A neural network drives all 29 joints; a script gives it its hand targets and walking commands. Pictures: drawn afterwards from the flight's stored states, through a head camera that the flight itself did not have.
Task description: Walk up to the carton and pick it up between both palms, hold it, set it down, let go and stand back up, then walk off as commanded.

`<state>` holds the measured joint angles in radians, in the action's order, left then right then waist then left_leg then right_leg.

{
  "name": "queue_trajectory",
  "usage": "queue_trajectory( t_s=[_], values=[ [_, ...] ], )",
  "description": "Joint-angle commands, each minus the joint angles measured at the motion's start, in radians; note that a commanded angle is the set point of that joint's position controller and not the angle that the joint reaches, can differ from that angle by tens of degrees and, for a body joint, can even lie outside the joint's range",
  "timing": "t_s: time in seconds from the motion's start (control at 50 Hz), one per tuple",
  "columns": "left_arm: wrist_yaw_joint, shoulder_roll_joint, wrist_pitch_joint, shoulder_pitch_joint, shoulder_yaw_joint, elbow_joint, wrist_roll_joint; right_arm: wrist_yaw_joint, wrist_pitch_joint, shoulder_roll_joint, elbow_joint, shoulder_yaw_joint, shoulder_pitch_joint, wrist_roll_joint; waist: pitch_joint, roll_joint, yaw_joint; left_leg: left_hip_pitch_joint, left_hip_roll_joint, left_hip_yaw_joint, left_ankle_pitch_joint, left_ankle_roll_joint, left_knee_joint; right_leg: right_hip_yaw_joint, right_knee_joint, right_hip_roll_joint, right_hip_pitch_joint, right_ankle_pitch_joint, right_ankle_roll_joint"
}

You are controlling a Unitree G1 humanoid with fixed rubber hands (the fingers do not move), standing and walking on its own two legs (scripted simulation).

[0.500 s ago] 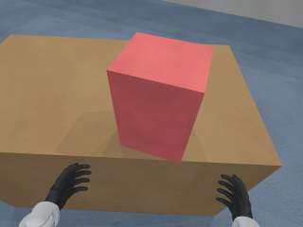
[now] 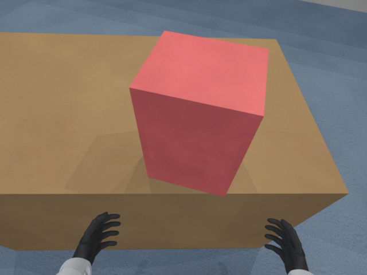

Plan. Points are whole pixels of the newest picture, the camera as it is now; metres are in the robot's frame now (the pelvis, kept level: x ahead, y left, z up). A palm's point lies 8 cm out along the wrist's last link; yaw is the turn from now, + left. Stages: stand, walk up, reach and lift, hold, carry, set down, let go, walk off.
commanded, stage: set down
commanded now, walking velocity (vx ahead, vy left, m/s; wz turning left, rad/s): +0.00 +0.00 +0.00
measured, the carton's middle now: (198, 124) +0.40 +0.01 +0.09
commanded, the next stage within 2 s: let go in 0.88 s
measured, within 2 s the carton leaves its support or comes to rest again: neither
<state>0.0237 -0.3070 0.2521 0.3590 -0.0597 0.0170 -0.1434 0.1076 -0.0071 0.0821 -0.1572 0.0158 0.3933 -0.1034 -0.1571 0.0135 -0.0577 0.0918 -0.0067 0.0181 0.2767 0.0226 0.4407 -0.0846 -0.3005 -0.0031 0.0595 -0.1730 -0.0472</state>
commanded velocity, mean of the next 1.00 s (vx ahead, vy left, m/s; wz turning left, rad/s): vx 0.00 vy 0.00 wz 0.00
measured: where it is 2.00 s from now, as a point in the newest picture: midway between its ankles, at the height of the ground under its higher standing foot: outside the picture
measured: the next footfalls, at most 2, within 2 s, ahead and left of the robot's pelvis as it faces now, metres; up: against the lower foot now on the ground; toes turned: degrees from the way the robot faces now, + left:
none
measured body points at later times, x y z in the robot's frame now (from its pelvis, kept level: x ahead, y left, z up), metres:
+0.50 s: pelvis -0.02 -0.02 +0.00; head -0.01 -0.02 +0.45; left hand +0.16 +0.19 -0.07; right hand +0.16 -0.23 -0.08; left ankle -0.02 +0.09 -0.74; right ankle +0.00 -0.16 -0.74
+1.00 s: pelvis -0.04 -0.05 -0.01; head -0.03 -0.04 +0.44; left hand +0.13 +0.19 -0.09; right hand +0.13 -0.26 -0.09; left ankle -0.02 +0.09 -0.74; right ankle +0.00 -0.16 -0.74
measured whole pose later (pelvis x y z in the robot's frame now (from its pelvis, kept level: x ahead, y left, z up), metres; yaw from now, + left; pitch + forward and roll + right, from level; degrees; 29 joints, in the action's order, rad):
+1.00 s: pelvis -0.04 -0.05 -0.01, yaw +1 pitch -6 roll +0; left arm -0.02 -0.25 0.15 0.16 -0.04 -0.51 -0.06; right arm -0.01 0.10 0.12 -0.62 -0.05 0.22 0.05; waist -0.11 0.02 -0.02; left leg 0.14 -0.03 -0.01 0.24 -0.03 0.48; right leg -0.06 -0.48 0.02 0.17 -0.22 0.00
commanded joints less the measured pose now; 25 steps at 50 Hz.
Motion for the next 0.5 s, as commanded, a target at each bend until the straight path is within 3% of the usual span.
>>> queue_trajectory(
  t_s=[0.0,0.12,0.18,0.26,0.36,0.48],
  values=[
    [-0.02,-0.086,-0.075,-0.032,0.067,0.158,0.025,-0.019,0.104,0.118,0.124,-0.051,-0.016,0.015,0.236,-0.141,0.005,-0.133,-0.024,0.022,-0.623,-0.131,-0.049,0.094,0.02,0.057,0.017,0.203,0.086],
    [-0.028,-0.051,-0.097,-0.096,0.038,0.067,0.033,-0.041,0.137,0.141,0.04,-0.07,-0.09,0.041,0.227,-0.103,0.026,-0.118,-0.021,0.036,-0.549,-0.125,-0.063,0.104,0.01,0.064,0.019,0.154,0.088],
    [-0.027,-0.044,-0.106,-0.12,0.04,0.011,0.035,-0.045,0.146,0.132,0.014,-0.067,-0.111,0.049,0.213,-0.073,0.024,-0.098,-0.011,0.05,-0.491,-0.115,-0.072,0.102,0.008,0.059,0.014,0.151,0.086],
    [-0.035,-0.019,-0.107,-0.155,0.038,-0.068,0.062,-0.061,0.149,0.148,-0.078,-0.083,-0.163,0.076,0.195,-0.076,0.02,-0.075,-0.009,0.064,-0.422,-0.111,-0.088,0.112,-0.001,0.057,0.024,0.13,0.093],
    [-0.04,-0.018,-0.114,-0.211,0.038,-0.112,0.06,-0.067,0.15,0.138,-0.095,-0.086,-0.213,0.097,0.194,-0.024,0.025,-0.038,-0.003,0.084,-0.317,-0.091,-0.099,0.111,-0.012,0.048,0.011,0.106,0.088],
    [-0.051,-0.02,-0.108,-0.271,0.045,-0.201,0.092,-0.081,0.139,0.146,-0.185,-0.089,-0.269,0.114,0.165,-0.032,0.023,0.014,0.004,0.1,-0.203,-0.08,-0.112,0.102,-0.022,0.037,0.012,0.046,0.081]
  ],
)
